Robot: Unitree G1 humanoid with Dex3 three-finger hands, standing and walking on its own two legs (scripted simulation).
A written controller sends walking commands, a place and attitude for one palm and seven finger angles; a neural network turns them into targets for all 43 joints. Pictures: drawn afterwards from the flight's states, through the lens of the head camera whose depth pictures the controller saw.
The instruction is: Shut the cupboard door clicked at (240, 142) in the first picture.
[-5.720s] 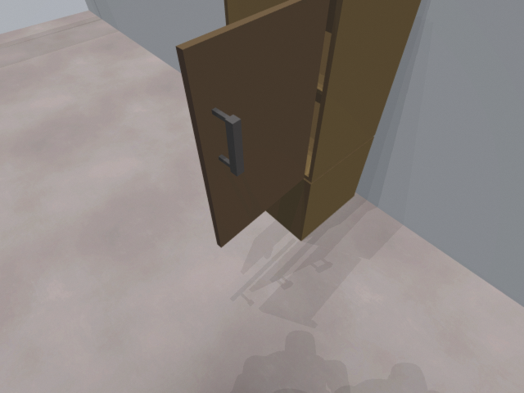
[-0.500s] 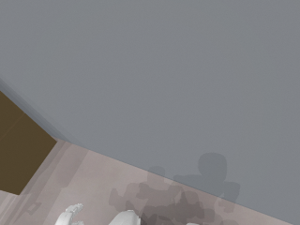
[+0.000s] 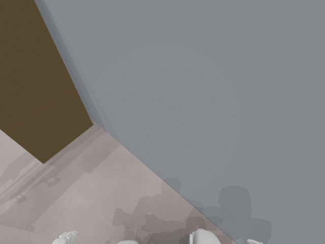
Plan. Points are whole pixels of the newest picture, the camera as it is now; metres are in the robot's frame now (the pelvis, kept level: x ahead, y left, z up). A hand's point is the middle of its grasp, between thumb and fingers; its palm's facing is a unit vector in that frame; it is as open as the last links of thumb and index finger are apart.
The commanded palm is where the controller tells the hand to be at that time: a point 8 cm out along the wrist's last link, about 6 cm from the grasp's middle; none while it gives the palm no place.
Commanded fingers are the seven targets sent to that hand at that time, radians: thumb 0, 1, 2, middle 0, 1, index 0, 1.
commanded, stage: turn to face it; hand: left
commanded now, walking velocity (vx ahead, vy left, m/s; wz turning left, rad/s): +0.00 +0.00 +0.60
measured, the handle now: out of the picture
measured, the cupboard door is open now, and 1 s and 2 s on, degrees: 94 94 94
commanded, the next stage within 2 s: take the last steps up to it in 1.52 s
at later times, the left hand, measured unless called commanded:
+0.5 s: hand out of the picture +0.01 +0.16 -0.17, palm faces +0.36 -0.91 -0.22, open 7.3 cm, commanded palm none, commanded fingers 0.00 0.90 0.90 -0.20 -0.30 -0.20 -0.30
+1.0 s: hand out of the picture +0.00 +0.14 -0.15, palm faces +0.58 -0.76 -0.28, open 7.4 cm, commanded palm none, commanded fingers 0.00 0.90 0.90 -0.20 -0.30 -0.20 -0.30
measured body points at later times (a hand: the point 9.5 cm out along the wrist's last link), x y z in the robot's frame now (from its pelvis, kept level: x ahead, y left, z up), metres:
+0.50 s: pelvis +0.01 -0.04 -0.01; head +0.07 -0.02 +0.44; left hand -0.01 +0.21 -0.15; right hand +0.20 -0.26 -0.15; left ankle -0.03 +0.07 -0.72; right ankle +0.01 -0.17 -0.74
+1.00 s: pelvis +0.04 -0.08 +0.00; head +0.09 -0.07 +0.44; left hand -0.03 +0.18 -0.13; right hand +0.25 -0.24 -0.16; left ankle -0.06 +0.02 -0.66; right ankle +0.10 -0.18 -0.74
